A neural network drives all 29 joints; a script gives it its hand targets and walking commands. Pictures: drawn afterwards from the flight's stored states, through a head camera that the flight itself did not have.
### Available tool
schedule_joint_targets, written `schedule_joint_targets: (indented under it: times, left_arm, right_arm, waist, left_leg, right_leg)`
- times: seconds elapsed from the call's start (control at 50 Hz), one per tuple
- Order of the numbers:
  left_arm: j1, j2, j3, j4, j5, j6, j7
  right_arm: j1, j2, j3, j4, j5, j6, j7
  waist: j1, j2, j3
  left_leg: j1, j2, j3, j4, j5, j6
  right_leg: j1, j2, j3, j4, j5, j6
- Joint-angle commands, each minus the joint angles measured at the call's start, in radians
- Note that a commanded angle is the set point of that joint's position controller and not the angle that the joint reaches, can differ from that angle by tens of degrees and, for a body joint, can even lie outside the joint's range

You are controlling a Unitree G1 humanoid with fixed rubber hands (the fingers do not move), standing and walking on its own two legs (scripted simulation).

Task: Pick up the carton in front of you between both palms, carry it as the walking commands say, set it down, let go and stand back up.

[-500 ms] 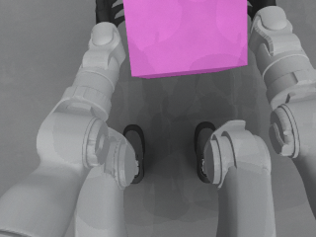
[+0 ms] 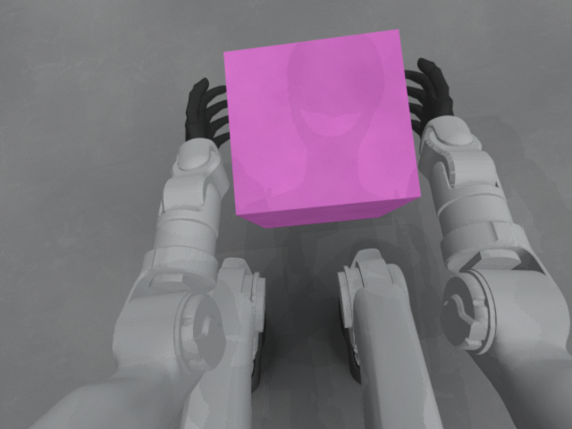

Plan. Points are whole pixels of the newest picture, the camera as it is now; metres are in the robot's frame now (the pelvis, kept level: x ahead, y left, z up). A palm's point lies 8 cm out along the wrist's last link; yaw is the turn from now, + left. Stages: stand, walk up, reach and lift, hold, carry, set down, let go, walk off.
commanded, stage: reach and lift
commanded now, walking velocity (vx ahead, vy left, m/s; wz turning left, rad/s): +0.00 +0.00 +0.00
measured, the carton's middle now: (316, 151) +0.49 -0.05 -0.15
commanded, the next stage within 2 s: none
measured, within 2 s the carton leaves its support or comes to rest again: neither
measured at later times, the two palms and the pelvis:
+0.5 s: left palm (139, 111) +0.46 +0.12 +0.08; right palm (484, 89) +0.45 -0.18 +0.07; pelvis +0.03 +0.01 +0.12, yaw -1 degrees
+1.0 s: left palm out of the picture +0.42 +0.13 +0.24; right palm out of the picture +0.41 -0.17 +0.23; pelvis +0.08 +0.00 +0.27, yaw -2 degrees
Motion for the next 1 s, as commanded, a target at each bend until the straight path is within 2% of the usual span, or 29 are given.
schedule_joint_targets:
  times: [0.0, 0.02, 0.06, 0.1, 0.22, 0.32, 0.44, 0.72, 0.98]
  left_arm:
    - [-0.699, -0.980, -0.412, -0.052, -0.015, 0.008, -0.238]
    - [-0.689, -1.003, -0.413, -0.048, -0.009, 0.016, -0.245]
    - [-0.672, -1.029, -0.423, -0.050, -0.010, 0.022, -0.256]
    - [-0.646, -1.050, -0.436, -0.053, -0.010, 0.028, -0.261]
    - [-0.571, -1.108, -0.555, -0.135, -0.058, 0.043, -0.268]
    - [-0.492, -1.131, -0.656, -0.200, -0.102, 0.054, -0.271]
    - [-0.382, -1.139, -0.690, -0.211, -0.105, 0.063, -0.276]
    - [-0.131, -1.142, -0.651, -0.157, -0.047, 0.041, -0.303]
    - [0.097, -1.152, -0.723, -0.208, -0.040, 0.062, -0.324]
  right_arm:
    - [-0.565, 1.117, 0.323, -0.059, 0.031, 0.000, 0.259]
    - [-0.559, 1.105, 0.303, -0.051, 0.009, 0.001, 0.263]
    - [-0.539, 1.118, 0.284, -0.052, -0.010, 0.002, 0.269]
    - [-0.532, 1.127, 0.290, -0.075, -0.016, 0.002, 0.275]
    - [-0.492, 1.160, 0.396, -0.195, 0.032, 0.012, 0.282]
    - [-0.428, 1.193, 0.494, -0.274, 0.083, 0.027, 0.279]
    - [-0.322, 1.230, 0.536, -0.287, 0.096, 0.039, 0.275]
    - [-0.084, 1.283, 0.510, -0.254, 0.036, 0.010, 0.261]
    - [0.129, 1.309, 0.584, -0.332, 0.031, 0.022, 0.258]
  waist:
    - [-0.001, -0.085, -0.910]
    - [-0.009, -0.058, -0.913]
    - [-0.029, -0.041, -0.958]
    - [-0.032, -0.031, -0.993]
    - [-0.041, -0.029, -1.128]
    - [-0.036, -0.044, -1.161]
    - [-0.022, -0.049, -1.072]
    - [-0.004, -0.049, -0.824]
    - [0.010, -0.046, -0.650]
  left_leg:
    - [0.397, -0.119, 0.133, -0.239, 0.032, 0.055]
    - [0.405, -0.122, 0.129, -0.268, 0.040, 0.050]
    - [0.452, -0.123, 0.124, -0.302, 0.059, 0.045]
    - [0.499, -0.124, 0.118, -0.336, 0.076, 0.044]
    - [0.640, -0.121, 0.101, -0.415, 0.156, 0.035]
    - [0.739, -0.119, 0.087, -0.479, 0.204, 0.031]
    - [0.832, -0.115, 0.073, -0.577, 0.212, 0.031]
    - [1.080, -0.090, 0.015, -0.853, 0.248, 0.051]
    - [1.446, -0.051, -0.038, -1.128, 0.399, 0.064]
  right_leg:
    - [0.576, 0.085, -0.099, -0.300, -0.009, -0.022]
    - [0.584, 0.085, -0.103, -0.310, 0.019, -0.028]
    - [0.618, 0.087, -0.108, -0.333, 0.062, -0.031]
    - [0.642, 0.088, -0.114, -0.356, 0.086, -0.032]
    - [0.791, 0.093, -0.120, -0.415, 0.180, -0.027]
    - [0.913, 0.097, -0.114, -0.475, 0.235, -0.018]
    - [1.025, 0.099, -0.094, -0.575, 0.247, -0.013]
    - [1.295, 0.088, -0.032, -0.849, 0.281, -0.021]
    - [1.605, 0.062, 0.018, -1.117, 0.412, -0.030]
